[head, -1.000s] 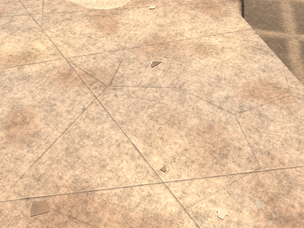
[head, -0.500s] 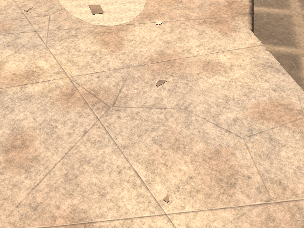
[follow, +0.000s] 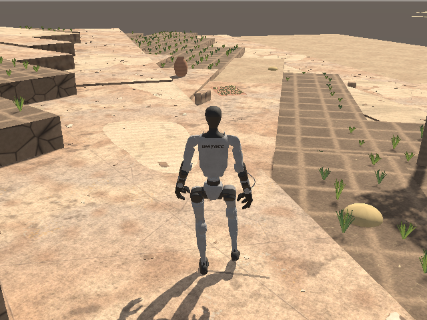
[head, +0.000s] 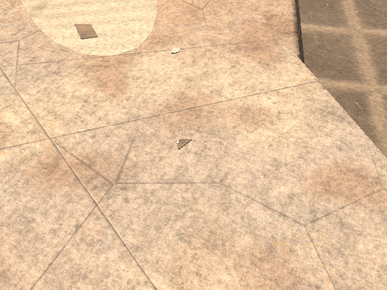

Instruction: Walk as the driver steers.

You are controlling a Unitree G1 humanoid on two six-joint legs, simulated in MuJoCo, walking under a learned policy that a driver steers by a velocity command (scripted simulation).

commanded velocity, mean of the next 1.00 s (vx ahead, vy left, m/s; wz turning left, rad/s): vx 0.46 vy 0.00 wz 0.00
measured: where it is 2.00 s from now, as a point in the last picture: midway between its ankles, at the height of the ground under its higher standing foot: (209, 254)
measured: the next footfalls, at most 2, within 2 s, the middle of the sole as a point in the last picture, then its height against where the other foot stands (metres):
right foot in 0.30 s outside the picture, level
left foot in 0.86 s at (174, 254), level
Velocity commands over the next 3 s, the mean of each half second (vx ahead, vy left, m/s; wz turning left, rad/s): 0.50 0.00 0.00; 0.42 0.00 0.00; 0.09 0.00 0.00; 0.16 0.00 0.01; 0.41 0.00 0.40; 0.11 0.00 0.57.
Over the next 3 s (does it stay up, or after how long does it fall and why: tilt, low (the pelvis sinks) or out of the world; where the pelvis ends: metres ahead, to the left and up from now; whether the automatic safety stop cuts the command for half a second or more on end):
stays up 1.04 -0.01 -0.01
